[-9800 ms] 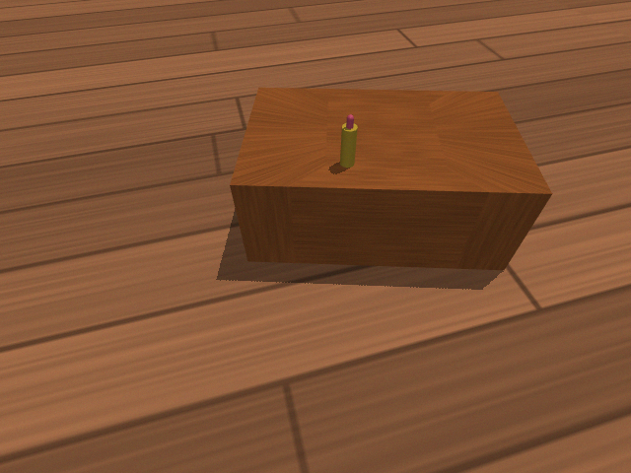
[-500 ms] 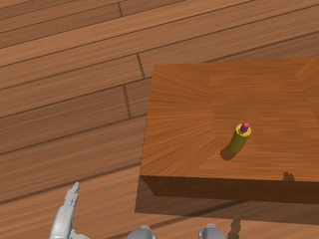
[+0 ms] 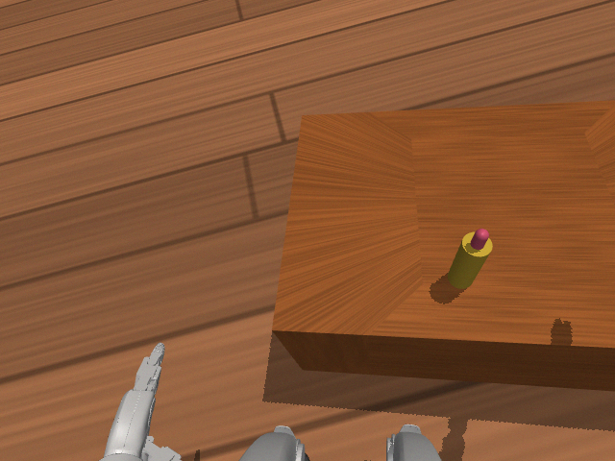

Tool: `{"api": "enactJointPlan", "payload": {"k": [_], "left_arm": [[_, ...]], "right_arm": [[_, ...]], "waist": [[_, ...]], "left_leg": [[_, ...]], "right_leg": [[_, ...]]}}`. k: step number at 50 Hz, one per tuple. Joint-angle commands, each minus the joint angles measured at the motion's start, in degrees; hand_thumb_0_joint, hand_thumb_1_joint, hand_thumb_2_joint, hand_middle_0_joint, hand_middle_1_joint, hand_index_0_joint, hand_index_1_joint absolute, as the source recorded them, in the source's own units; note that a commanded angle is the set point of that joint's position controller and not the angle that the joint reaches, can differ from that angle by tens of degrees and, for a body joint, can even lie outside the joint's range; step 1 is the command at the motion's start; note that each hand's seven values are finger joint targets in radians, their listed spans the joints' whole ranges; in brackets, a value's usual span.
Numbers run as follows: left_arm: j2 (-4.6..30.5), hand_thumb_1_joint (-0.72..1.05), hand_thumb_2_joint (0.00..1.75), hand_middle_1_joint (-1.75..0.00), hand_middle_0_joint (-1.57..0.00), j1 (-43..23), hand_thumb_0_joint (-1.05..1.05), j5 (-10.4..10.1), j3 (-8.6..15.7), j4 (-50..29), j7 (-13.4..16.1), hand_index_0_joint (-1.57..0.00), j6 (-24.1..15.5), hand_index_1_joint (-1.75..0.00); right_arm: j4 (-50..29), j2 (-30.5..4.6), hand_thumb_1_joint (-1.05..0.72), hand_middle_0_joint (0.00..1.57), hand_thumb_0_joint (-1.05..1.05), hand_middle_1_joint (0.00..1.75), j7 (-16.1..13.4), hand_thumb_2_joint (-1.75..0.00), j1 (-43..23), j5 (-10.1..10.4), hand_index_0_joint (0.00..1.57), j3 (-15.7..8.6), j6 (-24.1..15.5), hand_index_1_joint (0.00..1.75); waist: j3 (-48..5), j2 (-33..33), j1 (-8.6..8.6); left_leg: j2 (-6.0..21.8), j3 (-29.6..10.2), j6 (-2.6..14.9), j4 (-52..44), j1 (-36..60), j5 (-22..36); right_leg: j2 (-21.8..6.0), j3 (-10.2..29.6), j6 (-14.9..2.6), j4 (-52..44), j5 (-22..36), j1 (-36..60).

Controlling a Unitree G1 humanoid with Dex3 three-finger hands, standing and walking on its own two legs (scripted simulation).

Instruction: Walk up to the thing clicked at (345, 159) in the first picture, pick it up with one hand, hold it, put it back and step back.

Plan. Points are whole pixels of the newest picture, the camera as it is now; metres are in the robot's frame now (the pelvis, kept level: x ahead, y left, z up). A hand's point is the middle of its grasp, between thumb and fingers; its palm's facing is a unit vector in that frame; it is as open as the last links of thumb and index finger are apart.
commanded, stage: approach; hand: right
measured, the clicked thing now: (470, 257) +0.48 -0.22 -0.20
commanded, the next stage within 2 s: close in in 0.44 s
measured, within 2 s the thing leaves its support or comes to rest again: neither
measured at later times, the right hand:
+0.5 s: hand (543, 290) +0.41 -0.32 -0.18, palm faces +0.23 +0.97 +0.04, open 17.7 cm
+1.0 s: hand (482, 293) +0.42 -0.24 -0.23, palm faces +0.18 +0.98 +0.03, open 17.7 cm
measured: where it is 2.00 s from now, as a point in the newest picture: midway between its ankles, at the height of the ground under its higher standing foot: outside the picture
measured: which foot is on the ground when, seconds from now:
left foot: down 0.00-1.00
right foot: down 0.00-1.00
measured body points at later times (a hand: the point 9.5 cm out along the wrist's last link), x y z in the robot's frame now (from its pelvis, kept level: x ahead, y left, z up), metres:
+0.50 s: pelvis -0.04 +0.00 -0.12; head +0.16 -0.09 +0.28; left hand +0.14 +0.27 -0.05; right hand +0.39 -0.37 -0.18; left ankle +0.00 +0.15 -0.68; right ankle +0.02 -0.11 -0.68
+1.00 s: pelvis -0.05 +0.01 -0.17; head +0.14 -0.07 +0.23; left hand +0.11 +0.27 -0.04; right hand +0.41 -0.29 -0.23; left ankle +0.00 +0.15 -0.68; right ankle +0.02 -0.11 -0.68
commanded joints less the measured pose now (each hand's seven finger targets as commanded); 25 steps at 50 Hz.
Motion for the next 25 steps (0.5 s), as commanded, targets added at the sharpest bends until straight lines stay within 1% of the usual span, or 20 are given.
{"api": "enactJointPlan", "payload": {"k": [1, 2, 3, 4, 6, 7, 8, 10, 11, 13, 16, 17, 18, 19, 20, 21, 22, 23, 24, 25], "left_arm": [[12.9, -0.57, 0.06, -0.04, -0.05, -0.3, 0.00, 0.0, 8.3, -12.3, 0.4, -0.04, -4.2, -0.05], [11.4, -0.57, 0.06, -0.04, -0.05, 0.1, 0.00, 0.1, 7.3, -13.1, 0.1, -0.03, -4.5, -0.05], [10.3, -0.58, 0.06, -0.04, -0.05, 1.9, 0.00, 0.1, 6.5, -12.8, -0.2, -0.03, -4.6, -0.05], [9.5, -0.58, 0.07, -0.04, -0.05, 1.7, 0.00, 0.2, 5.9, -14.4, -0.4, -0.03, -5.0, -0.05], [10.2, -0.57, 0.06, -0.04, -0.05, 2.7, 0.00, 0.6, 6.9, -17.3, -0.7, -0.03, -5.6, -0.05], [11.4, -0.57, 0.06, -0.04, -0.05, 4.7, 0.00, 0.9, 8.1, -17.7, -0.7, -0.04, -5.6, -0.05], [12.0, -0.57, 0.06, -0.04, -0.05, 4.6, 0.00, 1.1, 9.0, -19.3, -0.9, -0.04, -5.7, -0.05], [12.7, -0.56, 0.06, -0.04, -0.04, 6.4, 0.00, 1.7, 10.6, -20.3, -1.3, -0.03, -5.9, -0.05], [14.1, -0.55, 0.05, -0.04, -0.04, 6.7, 0.00, 1.7, 12.3, -21.8, -1.5, -0.04, -6.0, -0.05], [14.0, -0.55, 0.05, -0.04, -0.04, 6.8, 0.00, 2.1, 12.0, -24.1, -2.1, -0.04, -6.0, -0.04], [11.7, -0.55, 0.05, -0.04, -0.04, 7.1, 0.00, 2.7, 10.7, -25.9, -3.1, -0.03, -5.9, -0.04], [12.1, -0.54, 0.05, -0.04, -0.04, 6.6, 0.00, 2.9, 11.0, -27.5, -3.3, -0.04, -6.0, -0.04], [13.1, -0.54, 0.05, -0.04, -0.04, 6.8, 0.00, 3.0, 12.3, -29.5, -3.4, -0.04, -6.1, -0.04], [14.5, -0.54, 0.05, -0.04, -0.04, 6.0, 0.00, 3.2, 13.4, -31.8, -3.4, -0.04, -6.2, -0.04], [15.4, -0.54, 0.05, -0.04, -0.04, 6.1, 0.00, 3.3, 14.6, -31.7, -3.6, -0.04, -6.1, -0.04], [15.4, -0.53, 0.04, -0.04, -0.04, 6.1, 0.00, 3.4, 14.8, -32.6, -4.0, -0.04, -6.0, -0.04], [16.8, -0.54, 0.05, -0.04, -0.04, 5.7, 0.00, 3.3, 16.4, -33.1, -4.1, -0.04, -5.9, -0.04], [17.6, -0.54, 0.05, -0.04, -0.05, 5.8, 0.00, 3.1, 17.3, -33.9, -4.4, -0.04, -5.9, -0.04], [17.3, -0.55, 0.05, -0.04, -0.05, 6.4, 0.00, 3.0, 17.3, -35.0, -4.7, -0.04, -5.7, -0.05], [17.9, -0.54, 0.05, -0.04, -0.05, 7.2, 0.00, 2.9, 18.2, -37.9, -4.8, -0.05, -5.7, -0.04]], "right_arm": [[-8.2, -13.5, 0.61, 0.02, 0.00, 0.07, 0.3, -0.08, -14.2, 4.3, 0.04, -2.6, -8.2, 0.07], [-8.0, -12.5, 0.61, 0.02, 0.00, 0.07, 0.1, -0.08, -14.1, 4.6, 0.04, -2.8, -9.8, 0.07], [-7.7, -12.4, 0.61, 0.02, 0.00, 0.07, 0.0, -0.07, -14.2, 5.1, 0.05, -3.7, -11.5, 0.07], [-6.3, -11.3, 0.61, 0.02, 0.00, 0.07, 0.1, -0.07, -13.3, 5.7, 0.05, -3.6, -13.1, 0.06], [-7.6, -12.1, 0.61, 0.03, 0.00, 0.06, 0.0, -0.07, -13.0, 5.9, 0.05, -5.0, -16.0, 0.06], [-9.1, -14.3, 0.61, 0.03, 0.00, 0.06, -0.1, -0.06, -13.4, 5.7, 0.05, -6.6, -17.4, 0.06], [-9.0, -14.6, 0.61, 0.04, 0.00, 0.06, -0.2, -0.06, -13.3, 5.8, 0.05, -7.0, -18.5, 0.06], [-9.4, -12.7, 0.61, 0.04, 0.00, 0.06, -0.4, -0.05, -11.9, 5.9, 0.05, -7.4, -20.2, 0.06], [-11.6, -14.1, 0.61, 0.04, 0.00, 0.06, -0.7, -0.05, -13.0, 5.7, 0.05, -8.4, -21.1, 0.06], [-13.2, -16.8, 0.61, 0.04, 0.00, 0.06, -1.5, -0.05, -13.3, 5.0, 0.05, -10.8, -22.6, 0.06], [-12.4, -14.8, 0.60, 0.05, 0.00, 0.05, -2.0, -0.04, -13.7, 4.1, 0.06, -10.5, -24.0, 0.05], [-15.7, -16.0, 0.61, 0.05, 0.00, 0.05, -2.4, -0.04, -15.3, 3.7, 0.06, -11.4, -24.7, 0.05], [-15.7, -16.9, 0.59, 0.05, 0.00, 0.05, -2.6, -0.04, -15.0, 3.2, 0.06, -12.1, -25.2, 0.05], [-16.9, -17.3, 0.61, 0.04, 0.00, 0.06, -2.9, -0.05, -14.1, 2.8, 0.05, -12.9, -25.7, 0.06], [-14.9, -15.4, 0.61, 0.04, 0.00, 0.06, -3.0, -0.05, -12.7, 2.7, 0.05, -12.0, -25.8, 0.06], [-13.2, -13.5, 0.61, 0.04, 0.00, 0.06, -3.3, -0.05, -12.1, 2.6, 0.05, -11.4, -26.0, 0.06], [-10.8, -11.0, 0.61, 0.03, 0.00, 0.06, -3.5, -0.06, -11.7, 2.8, 0.04, -10.4, -26.1, 0.06], [-9.6, -11.7, 0.61, 0.03, 0.00, 0.06, -3.9, -0.07, -10.5, 2.9, 0.04, -11.5, -26.2, 0.06], [-11.2, -12.5, 0.61, 0.03, 0.00, 0.06, -4.4, -0.07, -10.8, 2.7, 0.04, -12.5, -26.6, 0.06], [-12.5, -14.2, 0.61, 0.03, 0.00, 0.07, -5.0, -0.07, -9.5, 2.4, 0.04, -13.9, -26.7, 0.07]], "waist": [[-19.0, -8.2, 2.13], [-18.3, -7.7, 1.91], [-18.1, -6.8, 2.20], [-17.2, -6.7, 2.44], [-20.7, -8.2, 3.05], [-22.4, -10.0, 2.73], [-22.6, -11.8, 3.03], [-22.8, -14.2, 3.42], [-25.2, -15.8, 3.49], [-27.4, -18.3, 2.96], [-27.8, -21.0, 3.90], [-31.1, -22.3, 3.95], [-33.0, -23.3, 4.65], [-35.0, -23.8, 4.67], [-34.2, -24.7, 5.45], [-33.1, -25.6, 5.83], [-31.2, -23.1, 7.36], [-30.6, -22.6, 7.31], [-31.1, -22.9, 7.53], [-34.0, -23.6, 6.86]], "left_leg": [[-2.3, 0.5, 3.25, -1.2, -0.9, 10.4], [-2.1, -0.1, 3.16, -0.2, -1.0, 10.2], [-2.1, -0.5, 3.02, 1.1, -2.0, 9.9], [-2.0, -0.8, 2.91, 2.1, -3.4, 8.8], [-2.1, -1.1, 2.92, 5.4, -5.5, 8.7], [-2.1, -1.1, 3.05, 7.1, -7.5, 9.0], [-2.2, -1.0, 3.11, 8.4, -8.9, 8.3], [-2.6, -0.3, 3.42, 11.7, -13.0, 6.9], [-2.6, -0.2, 3.52, 13.1, -14.5, 6.6], [-2.7, -0.1, 3.73, 15.8, -16.6, 6.2], [-2.9, 0.4, 3.99, 19.5, -20.9, 5.1], [-2.8, 0.2, 3.97, 20.5, -21.1, 5.9], [-2.9, 0.5, 3.98, 21.5, -21.3, 6.1], [-2.9, 0.7, 4.06, 22.6, -22.1, 6.6], [-3.2, 1.1, 4.22, 24.0, -24.5, 5.5], [-3.2, 1.3, 4.34, 25.1, -26.5, 4.3], [-3.5, 1.8, 4.38, 25.8, -29.0, 2.6], [-3.5, 1.9, 4.44, 26.5, -30.1, 1.6], [-3.4, 1.8, 4.59, 27.3, -30.8, 1.1], [-3.3, 1.5, 4.71, 27.8, -29.7, 1.5]], "right_leg": [[0.5, 2.2, -0.10, -4.7, 16.6, 16.3], [1.0, 1.7, -0.59, -3.1, 14.7, 13.1], [1.3, 1.5, -0.82, -1.5, 13.2, 10.6], [1.4, 1.3, -0.93, 0.0, 11.3, 8.0], [1.6, 1.3, -0.76, 2.8, 11.2, 6.8], [1.6, 1.3, -0.47, 4.3, 12.9, 7.3], [1.6, 1.4, -0.23, 5.4, 12.6, 6.6], [1.1, 1.9, 0.32, 7.5, 14.1, 5.9], [0.9, 2.1, 0.41, 8.9, 15.3, 6.8], [0.6, 2.4, 0.84, 11.3, 17.3, 6.1], [0.0, 3.0, 1.26, 14.8, 17.7, 3.1], [-0.2, 3.1, 1.25, 16.2, 18.5, 3.7], [-0.4, 3.4, 1.46, 17.0, 19.2, 4.1], [-0.6, 3.5, 1.66, 18.2, 20.5, 4.5], [-1.0, 4.1, 2.02, 18.8, 21.1, 4.4], [-1.2, 4.4, 2.19, 19.6, 20.9, 3.2], [-1.5, 5.3, 2.06, 20.4, 18.3, 0.7], [-1.4, 5.5, 1.88, 21.2, 15.6, -1.5], [-1.2, 5.3, 1.78, 21.8, 13.2, -3.3], [-1.0, 4.8, 1.56, 22.6, 12.1, -3.1]]}}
